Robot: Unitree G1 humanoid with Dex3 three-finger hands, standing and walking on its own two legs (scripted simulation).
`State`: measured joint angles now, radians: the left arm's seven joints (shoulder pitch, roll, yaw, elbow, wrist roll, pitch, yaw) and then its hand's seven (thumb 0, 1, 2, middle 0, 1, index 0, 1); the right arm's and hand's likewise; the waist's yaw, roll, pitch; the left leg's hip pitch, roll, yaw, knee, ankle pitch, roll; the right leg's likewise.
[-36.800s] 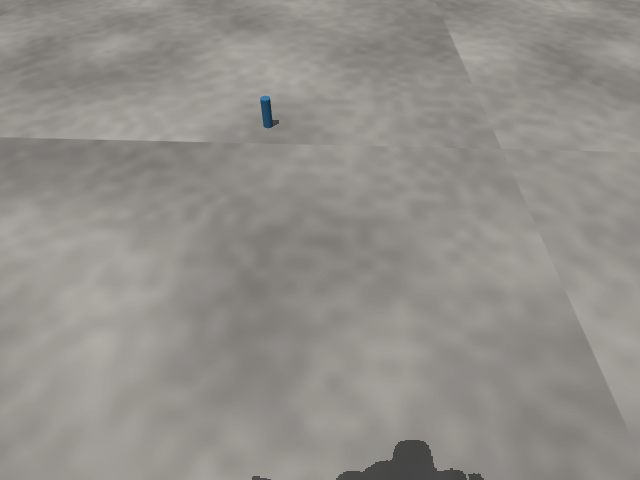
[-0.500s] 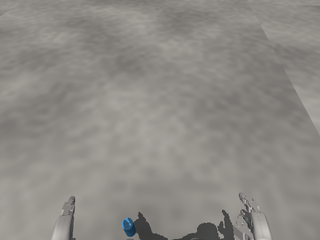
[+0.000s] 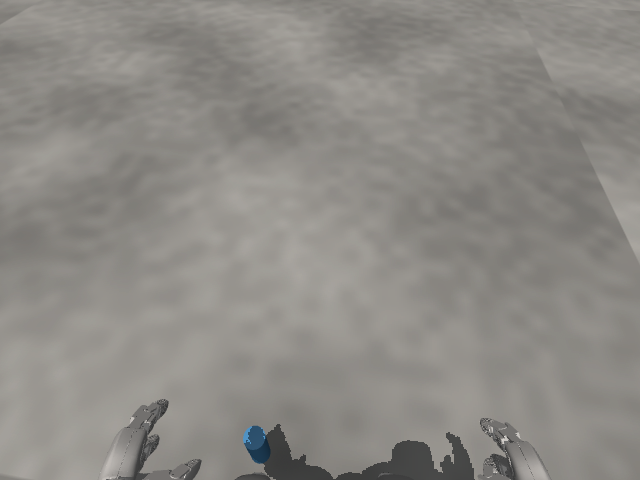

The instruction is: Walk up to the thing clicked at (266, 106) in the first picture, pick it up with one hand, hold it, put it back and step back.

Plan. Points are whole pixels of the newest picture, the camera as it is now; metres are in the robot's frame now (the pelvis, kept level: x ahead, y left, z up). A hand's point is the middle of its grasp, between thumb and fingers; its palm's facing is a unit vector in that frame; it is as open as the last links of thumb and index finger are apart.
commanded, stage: stand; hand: left
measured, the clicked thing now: (257, 445) +0.30 +0.16 -0.65
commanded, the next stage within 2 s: none
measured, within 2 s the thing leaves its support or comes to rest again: neither
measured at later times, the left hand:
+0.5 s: hand out of the picture +0.05 +0.25 -0.12, palm faces +0.01 -0.94 -0.34, open 7.4 cm
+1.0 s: hand out of the picture +0.04 +0.25 -0.11, palm faces -0.01 -0.94 -0.35, open 7.4 cm
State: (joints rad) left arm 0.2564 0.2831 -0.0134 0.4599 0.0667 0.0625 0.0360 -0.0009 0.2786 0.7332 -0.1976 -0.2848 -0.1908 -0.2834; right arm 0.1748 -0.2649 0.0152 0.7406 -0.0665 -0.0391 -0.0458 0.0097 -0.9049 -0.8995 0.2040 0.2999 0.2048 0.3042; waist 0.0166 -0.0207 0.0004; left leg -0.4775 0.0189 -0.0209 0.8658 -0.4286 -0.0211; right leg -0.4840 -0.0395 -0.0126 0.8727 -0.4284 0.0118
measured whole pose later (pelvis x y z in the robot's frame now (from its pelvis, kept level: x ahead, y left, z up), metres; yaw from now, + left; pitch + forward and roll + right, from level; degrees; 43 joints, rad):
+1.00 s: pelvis -0.01 +0.00 +0.05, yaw +1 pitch -4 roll +0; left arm 0.14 0.33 0.00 1.16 0.02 -0.01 0.01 0.01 0.90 0.90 -0.21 -0.30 -0.20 -0.30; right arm 0.14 -0.33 -0.01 1.14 -0.01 0.00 0.00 0.00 -0.91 -0.90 0.20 0.30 0.20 0.30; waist 0.01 0.01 0.07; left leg -0.14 0.02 -0.03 0.38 -0.18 -0.02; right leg -0.14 -0.04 -0.03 0.38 -0.18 0.03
